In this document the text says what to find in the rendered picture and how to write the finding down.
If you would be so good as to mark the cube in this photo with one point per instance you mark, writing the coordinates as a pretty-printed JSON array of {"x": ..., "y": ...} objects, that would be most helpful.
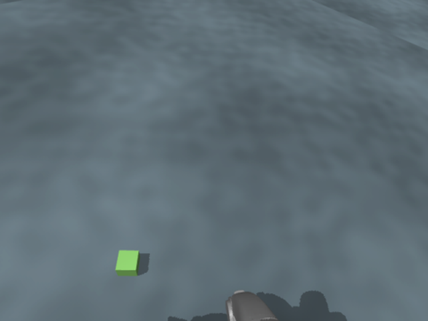
[{"x": 127, "y": 263}]

